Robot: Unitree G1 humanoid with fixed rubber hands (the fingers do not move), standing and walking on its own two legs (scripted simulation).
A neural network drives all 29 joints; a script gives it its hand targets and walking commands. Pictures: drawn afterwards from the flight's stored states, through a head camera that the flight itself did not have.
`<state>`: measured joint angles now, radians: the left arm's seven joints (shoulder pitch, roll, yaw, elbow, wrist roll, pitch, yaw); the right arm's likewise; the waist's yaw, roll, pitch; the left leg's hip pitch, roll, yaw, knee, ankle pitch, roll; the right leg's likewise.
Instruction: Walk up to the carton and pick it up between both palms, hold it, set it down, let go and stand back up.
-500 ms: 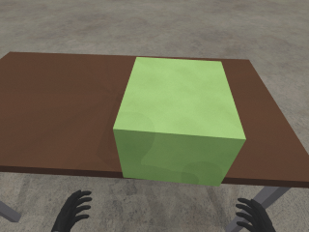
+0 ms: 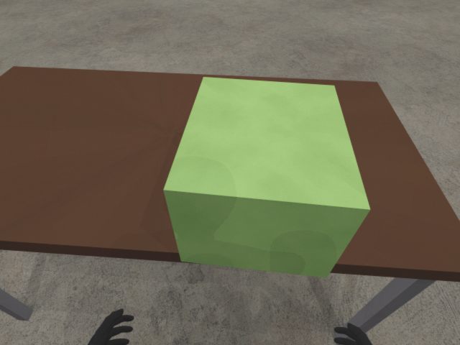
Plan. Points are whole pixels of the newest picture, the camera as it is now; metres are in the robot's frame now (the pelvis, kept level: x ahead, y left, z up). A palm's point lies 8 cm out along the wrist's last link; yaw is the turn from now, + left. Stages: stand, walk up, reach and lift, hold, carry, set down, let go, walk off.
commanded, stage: stand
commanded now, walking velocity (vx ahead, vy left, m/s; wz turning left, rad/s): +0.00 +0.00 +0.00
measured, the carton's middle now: (260, 170) +0.44 -0.03 +0.07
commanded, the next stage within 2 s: none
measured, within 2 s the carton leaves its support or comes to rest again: neither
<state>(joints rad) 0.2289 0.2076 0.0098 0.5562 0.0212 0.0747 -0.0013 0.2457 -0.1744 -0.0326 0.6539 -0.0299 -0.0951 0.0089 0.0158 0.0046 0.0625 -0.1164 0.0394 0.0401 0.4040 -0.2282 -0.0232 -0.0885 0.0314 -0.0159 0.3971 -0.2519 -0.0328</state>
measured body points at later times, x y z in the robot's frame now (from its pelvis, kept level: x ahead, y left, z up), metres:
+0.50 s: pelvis +0.02 -0.01 -0.01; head +0.01 -0.01 +0.44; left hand +0.01 +0.23 -0.16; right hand +0.05 -0.24 -0.16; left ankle +0.00 +0.13 -0.74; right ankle -0.02 -0.10 -0.74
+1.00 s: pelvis -0.01 -0.02 -0.01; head -0.01 -0.03 +0.44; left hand -0.07 +0.18 -0.17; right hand -0.04 -0.23 -0.17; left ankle +0.00 +0.13 -0.74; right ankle -0.02 -0.10 -0.74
